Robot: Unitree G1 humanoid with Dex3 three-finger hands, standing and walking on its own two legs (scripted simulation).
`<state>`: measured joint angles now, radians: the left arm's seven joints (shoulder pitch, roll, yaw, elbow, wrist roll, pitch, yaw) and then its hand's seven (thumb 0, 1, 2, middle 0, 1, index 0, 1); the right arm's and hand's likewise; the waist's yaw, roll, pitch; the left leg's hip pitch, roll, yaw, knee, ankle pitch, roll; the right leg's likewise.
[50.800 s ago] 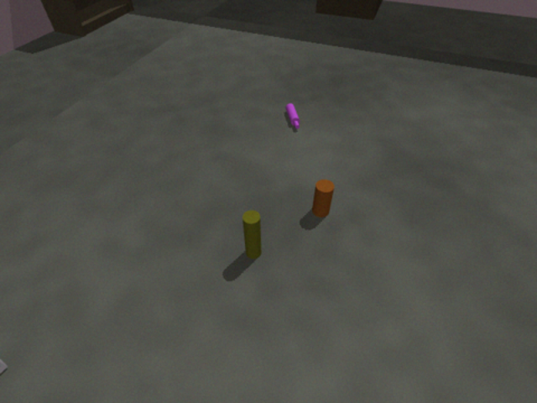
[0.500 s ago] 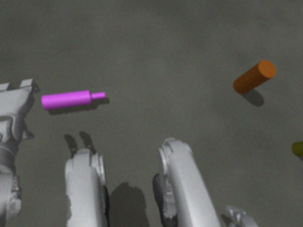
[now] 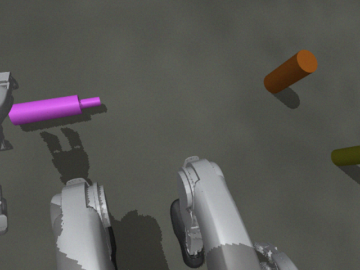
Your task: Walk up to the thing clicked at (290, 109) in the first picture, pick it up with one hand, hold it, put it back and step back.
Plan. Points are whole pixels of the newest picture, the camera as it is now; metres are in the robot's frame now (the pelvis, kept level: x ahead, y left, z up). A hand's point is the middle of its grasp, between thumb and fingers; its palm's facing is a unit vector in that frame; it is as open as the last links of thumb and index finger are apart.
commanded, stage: rise first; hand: left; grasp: from above
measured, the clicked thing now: (58, 107) +0.55 +0.23 -0.32
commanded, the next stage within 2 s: approach in 1.80 s
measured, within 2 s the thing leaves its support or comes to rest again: neither
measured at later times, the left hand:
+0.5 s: hand (8, 113) +0.49 +0.30 -0.19, palm faces -0.44 -0.06 -0.90, open 14.1 cm
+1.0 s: hand (12, 109) +0.50 +0.30 -0.20, palm faces -0.44 -0.05 -0.90, open 14.1 cm
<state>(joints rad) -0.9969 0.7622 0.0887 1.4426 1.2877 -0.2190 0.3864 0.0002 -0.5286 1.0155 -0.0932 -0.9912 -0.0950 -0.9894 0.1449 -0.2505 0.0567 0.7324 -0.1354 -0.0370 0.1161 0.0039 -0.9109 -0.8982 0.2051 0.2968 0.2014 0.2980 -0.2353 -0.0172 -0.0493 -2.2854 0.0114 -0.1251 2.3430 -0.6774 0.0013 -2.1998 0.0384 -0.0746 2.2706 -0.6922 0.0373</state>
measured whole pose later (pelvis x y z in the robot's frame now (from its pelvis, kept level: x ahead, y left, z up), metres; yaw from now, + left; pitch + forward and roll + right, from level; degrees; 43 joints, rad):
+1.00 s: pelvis +0.00 +0.00 -0.02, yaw -3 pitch +34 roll -10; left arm -1.08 0.87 0.08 1.50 1.28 -0.19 0.37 0.00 -0.53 1.00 -0.08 -1.03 -0.09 -1.02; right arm 0.16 -0.27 0.15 0.69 -0.14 -0.03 0.13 0.00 -0.91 -0.90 0.20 0.30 0.20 0.30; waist -0.30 -0.03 0.02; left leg -2.34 0.01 -0.17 2.43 -0.69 0.00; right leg -2.24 0.05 -0.11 2.32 -0.69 0.04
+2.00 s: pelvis +0.00 +0.00 -0.02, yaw -3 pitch +33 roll -11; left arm -1.08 0.88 0.06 1.47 1.26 -0.18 0.34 0.00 -0.53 1.01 -0.09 -1.03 -0.09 -1.03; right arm 0.18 -0.28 0.17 0.65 -0.14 -0.03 0.15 0.00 -0.91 -0.89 0.20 0.30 0.20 0.30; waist -0.32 -0.03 0.02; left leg -2.35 0.01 -0.18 2.43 -0.68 0.00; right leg -2.24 0.05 -0.12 2.32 -0.68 0.04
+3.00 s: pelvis +0.00 +0.01 -0.02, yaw -5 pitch +33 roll -13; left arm -1.20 0.90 -0.01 1.58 1.31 -0.14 0.40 0.00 -0.50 1.05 -0.09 -1.06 -0.10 -1.06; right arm 0.15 -0.32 0.24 0.59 -0.17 -0.03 0.13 0.00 -0.90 -0.89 0.20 0.30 0.20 0.30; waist -0.40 -0.08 0.08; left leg -2.36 0.01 -0.21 2.45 -0.68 0.00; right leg -2.23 0.06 -0.14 2.31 -0.67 0.04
